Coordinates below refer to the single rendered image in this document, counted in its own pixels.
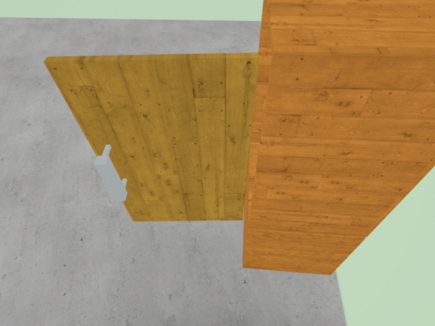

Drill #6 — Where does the cupboard door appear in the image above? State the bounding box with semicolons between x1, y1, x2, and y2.
44;52;260;221

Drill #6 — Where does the handle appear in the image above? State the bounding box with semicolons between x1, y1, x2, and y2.
94;145;127;201

